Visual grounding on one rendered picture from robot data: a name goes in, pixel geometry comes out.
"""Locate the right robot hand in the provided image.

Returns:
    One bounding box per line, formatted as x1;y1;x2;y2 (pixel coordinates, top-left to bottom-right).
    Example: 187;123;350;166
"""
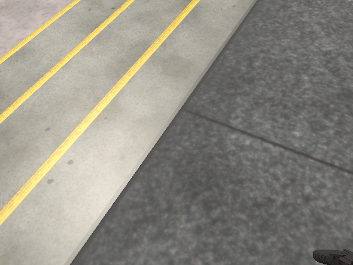
313;249;353;265

